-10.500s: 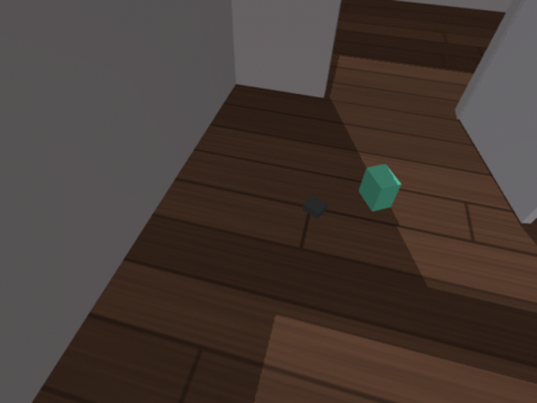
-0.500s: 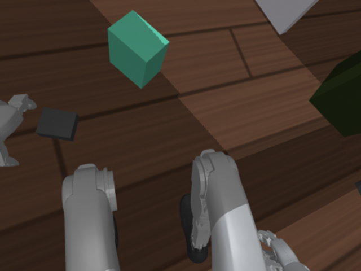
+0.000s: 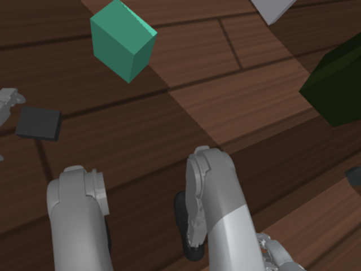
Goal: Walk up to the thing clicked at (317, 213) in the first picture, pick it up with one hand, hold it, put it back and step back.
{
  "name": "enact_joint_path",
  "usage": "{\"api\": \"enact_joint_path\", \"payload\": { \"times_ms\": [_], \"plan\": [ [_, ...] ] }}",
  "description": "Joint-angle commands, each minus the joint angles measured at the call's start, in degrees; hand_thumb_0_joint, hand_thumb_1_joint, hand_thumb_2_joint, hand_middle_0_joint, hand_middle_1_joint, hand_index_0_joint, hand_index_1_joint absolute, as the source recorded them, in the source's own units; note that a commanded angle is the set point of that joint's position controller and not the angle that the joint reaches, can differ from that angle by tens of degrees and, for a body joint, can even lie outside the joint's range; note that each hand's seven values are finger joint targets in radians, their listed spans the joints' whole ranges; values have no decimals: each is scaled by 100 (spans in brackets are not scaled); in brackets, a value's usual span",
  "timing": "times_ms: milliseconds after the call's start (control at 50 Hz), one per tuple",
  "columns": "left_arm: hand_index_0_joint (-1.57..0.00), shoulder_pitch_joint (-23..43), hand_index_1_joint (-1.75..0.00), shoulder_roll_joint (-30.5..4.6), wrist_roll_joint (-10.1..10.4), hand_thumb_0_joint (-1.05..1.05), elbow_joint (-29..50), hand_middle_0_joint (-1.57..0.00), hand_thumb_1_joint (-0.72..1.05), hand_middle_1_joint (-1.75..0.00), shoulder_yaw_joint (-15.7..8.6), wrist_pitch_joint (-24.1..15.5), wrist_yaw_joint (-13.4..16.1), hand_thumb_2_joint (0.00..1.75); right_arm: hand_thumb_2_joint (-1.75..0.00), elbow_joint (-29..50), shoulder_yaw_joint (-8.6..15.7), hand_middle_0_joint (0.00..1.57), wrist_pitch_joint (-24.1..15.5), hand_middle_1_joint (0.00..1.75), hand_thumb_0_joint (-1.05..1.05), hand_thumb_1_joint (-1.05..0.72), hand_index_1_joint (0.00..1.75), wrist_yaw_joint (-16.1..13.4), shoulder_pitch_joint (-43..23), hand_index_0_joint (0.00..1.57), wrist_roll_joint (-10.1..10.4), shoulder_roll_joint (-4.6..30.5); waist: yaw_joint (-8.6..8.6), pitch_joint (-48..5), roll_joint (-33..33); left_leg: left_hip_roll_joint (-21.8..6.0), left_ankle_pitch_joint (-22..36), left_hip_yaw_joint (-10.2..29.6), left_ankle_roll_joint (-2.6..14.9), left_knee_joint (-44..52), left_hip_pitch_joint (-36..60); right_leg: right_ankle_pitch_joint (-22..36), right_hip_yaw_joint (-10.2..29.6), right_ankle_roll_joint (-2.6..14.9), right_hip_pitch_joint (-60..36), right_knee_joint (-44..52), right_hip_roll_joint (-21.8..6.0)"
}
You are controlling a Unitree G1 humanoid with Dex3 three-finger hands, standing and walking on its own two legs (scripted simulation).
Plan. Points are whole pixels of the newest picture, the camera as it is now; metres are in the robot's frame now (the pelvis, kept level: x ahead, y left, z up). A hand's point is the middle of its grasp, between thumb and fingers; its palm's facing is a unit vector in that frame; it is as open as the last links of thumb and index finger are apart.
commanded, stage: rise first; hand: left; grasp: from above
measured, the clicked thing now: (40, 124) +0.47 +0.28 -0.30
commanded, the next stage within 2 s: approach in 0.24 s
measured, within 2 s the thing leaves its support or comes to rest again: neither
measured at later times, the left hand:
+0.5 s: hand (2, 130) +0.42 +0.32 -0.17, palm faces -0.51 -0.05 -0.86, open 13.6 cm
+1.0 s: hand (32, 116) +0.47 +0.28 -0.21, palm faces -0.54 -0.25 -0.80, open 13.6 cm
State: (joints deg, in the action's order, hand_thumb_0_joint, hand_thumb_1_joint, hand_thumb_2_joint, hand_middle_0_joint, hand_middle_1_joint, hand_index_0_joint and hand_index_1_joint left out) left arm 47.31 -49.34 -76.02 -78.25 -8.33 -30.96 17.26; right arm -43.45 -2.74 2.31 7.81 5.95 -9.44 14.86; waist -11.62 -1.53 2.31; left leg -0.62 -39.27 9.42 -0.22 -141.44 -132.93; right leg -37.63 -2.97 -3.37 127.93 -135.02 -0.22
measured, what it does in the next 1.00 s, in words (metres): stands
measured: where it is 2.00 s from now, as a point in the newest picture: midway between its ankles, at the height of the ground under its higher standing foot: (148, 250)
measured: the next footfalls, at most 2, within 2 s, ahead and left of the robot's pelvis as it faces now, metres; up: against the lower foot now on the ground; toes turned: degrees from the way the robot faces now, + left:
none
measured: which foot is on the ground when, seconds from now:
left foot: down 0.00-1.00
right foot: down 0.00-1.00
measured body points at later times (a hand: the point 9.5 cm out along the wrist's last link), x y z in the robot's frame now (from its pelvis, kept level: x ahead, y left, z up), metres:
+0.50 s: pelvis +0.00 +0.00 -0.01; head +0.23 +0.10 +0.37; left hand +0.44 +0.32 -0.13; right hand +0.07 -0.28 -0.10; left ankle +0.08 +0.13 -0.28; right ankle +0.11 -0.14 -0.28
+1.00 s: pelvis +0.01 +0.00 +0.00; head +0.28 +0.05 +0.36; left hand +0.49 +0.29 -0.16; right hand +0.01 -0.26 -0.09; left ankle +0.08 +0.13 -0.28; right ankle +0.11 -0.14 -0.28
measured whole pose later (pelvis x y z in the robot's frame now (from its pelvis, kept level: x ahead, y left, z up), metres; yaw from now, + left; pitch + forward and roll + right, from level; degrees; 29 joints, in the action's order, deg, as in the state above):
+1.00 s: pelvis +0.01 +0.00 +0.00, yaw -1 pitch +35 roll -9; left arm 60.4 -44.5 -62.1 -92.5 -9.7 0.3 19.3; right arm -41.2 -8.0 -3.6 11.4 10.8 -7.9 16.3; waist -19.4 2.1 0.0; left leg -1.4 -41.2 9.5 -0.9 -140.6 -134.8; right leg -38.4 -3.0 -3.8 131.0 -134.3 0.5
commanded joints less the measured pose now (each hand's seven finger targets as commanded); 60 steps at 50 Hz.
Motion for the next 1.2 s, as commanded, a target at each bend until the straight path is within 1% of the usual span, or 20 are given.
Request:
{"api": "enact_joint_path", "payload": {
  "times_ms": [0,200,300,360,420,500,560,640,700,740,800,820,840,880,920,940,1020,1060,1120,1180],
  "plan": [
    [-15,1553,-81,-1722,40,0,620,-14,-39,-82,-318,-55,304,93,-89,119,415,20,9,30,0,-87,30,-67,934,20,-7,1531,32,-3628,-1815,143,850,-544,188,1514,2997,797,-507,511,-1456,1309,201],
    [-17,1710,-80,-1613,-115,0,466,-15,-37,-82,-159,-72,476,89,-89,107,385,20,-36,30,0,-88,30,-40,868,20,-38,1542,-55,-3351,-2034,134,740,-476,146,1592,3067,679,-579,522,-1111,1207,192],
    [-18,1743,-79,-1748,-197,0,457,-15,-35,-82,-210,-86,550,88,-89,56,378,20,-34,30,0,-88,30,-35,946,20,-79,1546,-73,-3661,-1972,148,1061,-515,166,1447,3136,987,-567,498,-1347,1190,203],
    [-12,1838,-89,-1649,-254,0,242,-6,-40,-95,-93,-105,592,88,-89,49,354,20,-43,30,0,-89,30,-39,883,20,-94,1526,-186,-3386,-1860,152,829,-510,182,1435,2909,804,-556,504,-1242,1236,215],
    [-11,2242,-91,-1426,-339,0,199,-5,-41,-97,103,-85,711,89,-89,-23,319,20,-74,30,0,-89,30,-47,928,20,-126,1536,-314,-3391,-1936,127,788,-471,160,1441,3024,765,-602,508,-1082,1201,223],
    [-11,2911,-93,-1055,-429,0,-45,-5,-40,-99,387,177,1012,90,-89,-68,274,20,-181,30,0,-89,30,-69,1015,20,-164,1581,-570,-3467,-2067,135,755,-471,139,1444,3122,807,-711,498,-959,1173,229],
    [-11,3423,-93,-1044,-431,0,-306,-5,-40,-100,376,660,1338,90,-88,-105,219,20,-284,30,0,-89,30,-108,1083,20,-215,1608,-607,-3624,-2224,152,802,-563,128,1470,3152,931,-731,487,-969,1174,219],
    [-11,3850,-93,-1028,-298,0,-1113,-5,-41,-100,293,1652,1613,90,-89,-76,130,20,-414,30,0,-89,30,-94,1172,20,-259,1648,-749,-3578,-2499,116,787,-625,117,1572,3135,1031,-756,504,-837,1185,212],
    [-11,3786,-94,-982,59,0,-1710,-4,-41,-100,280,2352,1556,90,-89,21,10,20,-494,30,0,-89,30,-27,1188,20,-236,1682,-796,-3472,-2470,96,837,-660,158,1560,2873,1209,-695,506,-977,1222,198],
    [-11,3604,-94,-940,343,0,-1986,-4,-41,-101,255,2762,1378,89,-89,75,-32,20,-552,30,0,-89,30,49,1282,20,-162,1739,-831,-3358,-2296,91,875,-637,184,1555,2729,1255,-677,500,-1113,1236,180],
    [-12,3106,-95,-990,818,0,-1957,-4,-39,-103,157,3184,993,87,-88,232,-108,20,-625,30,0,-89,30,159,1342,20,-29,1695,-694,-3699,-2084,96,1172,-647,241,1459,2599,1455,-623,483,-1747,1226,219],
    [-13,2953,-95,-1134,1025,0,-1882,-4,-37,-105,33,3255,897,85,-88,277,-132,20,-633,30,0,-89,30,192,1340,20,17,1682,-569,-3764,-2102,87,1252,-654,233,1526,2491,1498,-609,479,-1977,1227,214],
    [-13,2784,-95,-1072,1182,0,-1835,-4,-38,-104,8,3319,758,86,-88,304,-124,20,-644,30,0,-89,30,223,1341,20,74,1670,-574,-3708,-1976,94,1223,-594,231,1578,2491,1447,-617,486,-1929,1192,202],
    [-12,2609,-95,-1022,1313,0,-1434,-4,-40,-103,47,3351,478,87,-89,349,-124,20,-641,30,0,-89,30,279,1374,20,159,1665,-559,-3827,-2013,80,1381,-629,223,1524,2595,1561,-600,490,-2098,1184,239],
    [-13,2728,-95,-1400,1502,0,-642,-4,-40,-104,-175,3237,356,87,-89,351,-83,20,-616,30,0,-90,30,324,1428,20,234,1685,-400,-4226,-2136,90,1563,-674,214,1490,2615,1774,-551,474,-2479,1183,220],
    [-13,2502,-96,-1326,1529,0,-481,-5,-40,-105,-156,3198,290,88,-89,349,-70,20,-589,30,0,-90,30,357,1428,20,242,1622,-328,-4290,-2162,88,1662,-722,204,1470,2676,1901,-514,457,-2679,1214,236],
    [-11,2441,-94,-1076,1577,0,513,-5,-44,-100,-178,2892,90,91,-89,262,163,20,-514,30,0,-90,30,436,1643,20,290,1595,-360,-4558,-2351,100,1547,-712,152,1555,2872,1782,-539,487,-2603,1266,223],
    [-10,2310,-91,-703,1528,0,720,-5,-47,-96,25,2783,-6,93,-89,231,259,20,-483,30,0,-90,30,444,1711,20,314,1577,-446,-4423,-2246,86,1485,-706,141,1532,2935,1719,-535,486,-2443,1345,214],
    [-11,2416,-93,-345,1466,0,326,-7,-45,-97,256,2595,-53,97,-89,137,279,20,-451,30,0,-90,30,433,1781,20,286,1534,-616,-3897,-1765,93,1243,-699,187,1454,2580,1550,-533,462,-2325,1503,240],
    [-12,2509,-93,-206,1384,0,-354,-7,-43,-98,415,2365,-18,98,-89,132,200,20,-483,30,0,-90,30,396,1732,20,229,1580,-734,-3272,-1522,138,824,-636,190,1476,2211,1083,-606,491,-1934,1505,232]
  ]
}}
